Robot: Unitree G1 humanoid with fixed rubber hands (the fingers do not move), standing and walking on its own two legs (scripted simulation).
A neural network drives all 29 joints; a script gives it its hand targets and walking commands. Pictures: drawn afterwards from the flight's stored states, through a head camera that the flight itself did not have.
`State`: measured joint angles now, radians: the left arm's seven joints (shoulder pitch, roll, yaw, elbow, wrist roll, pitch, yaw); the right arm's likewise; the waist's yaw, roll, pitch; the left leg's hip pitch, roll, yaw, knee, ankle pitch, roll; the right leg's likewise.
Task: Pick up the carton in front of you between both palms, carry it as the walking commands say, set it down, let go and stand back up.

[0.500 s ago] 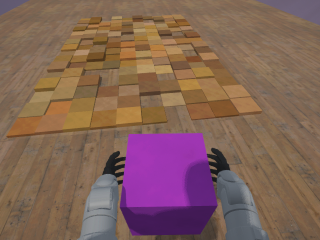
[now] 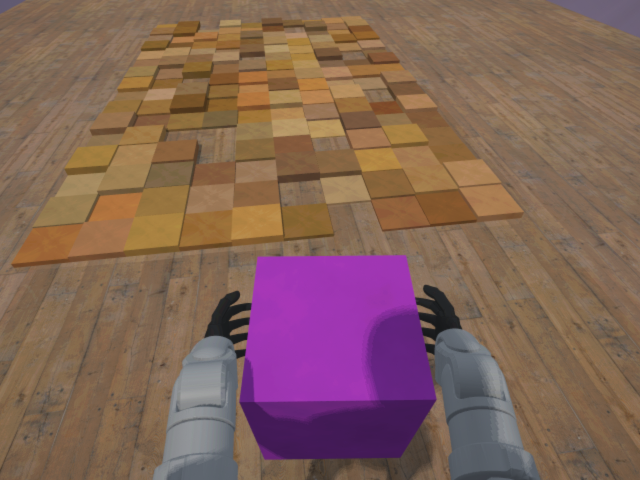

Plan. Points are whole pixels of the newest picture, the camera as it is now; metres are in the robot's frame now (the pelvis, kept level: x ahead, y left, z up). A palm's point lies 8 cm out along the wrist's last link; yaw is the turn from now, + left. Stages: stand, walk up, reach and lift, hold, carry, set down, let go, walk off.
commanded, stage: reach and lift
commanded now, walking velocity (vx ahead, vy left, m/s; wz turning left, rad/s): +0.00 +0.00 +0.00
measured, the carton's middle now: (332, 361) +0.32 +0.00 -0.05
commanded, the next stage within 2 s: hold in 0.44 s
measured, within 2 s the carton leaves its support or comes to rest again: neither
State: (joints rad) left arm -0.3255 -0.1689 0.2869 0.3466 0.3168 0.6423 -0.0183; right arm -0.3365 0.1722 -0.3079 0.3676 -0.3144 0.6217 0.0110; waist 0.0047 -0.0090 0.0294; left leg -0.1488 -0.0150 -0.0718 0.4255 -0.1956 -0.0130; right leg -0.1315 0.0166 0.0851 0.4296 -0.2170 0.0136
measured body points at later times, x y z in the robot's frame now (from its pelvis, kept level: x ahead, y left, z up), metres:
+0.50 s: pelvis +0.01 +0.00 +0.00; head -0.02 +0.00 +0.45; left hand +0.31 +0.15 +0.03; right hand +0.31 -0.15 +0.04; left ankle +0.03 +0.13 -0.74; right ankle +0.02 -0.13 -0.74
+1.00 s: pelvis +0.00 +0.00 +0.00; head -0.05 +0.00 +0.45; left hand +0.30 +0.15 +0.05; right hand +0.30 -0.15 +0.05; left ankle +0.03 +0.13 -0.74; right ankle +0.02 -0.13 -0.74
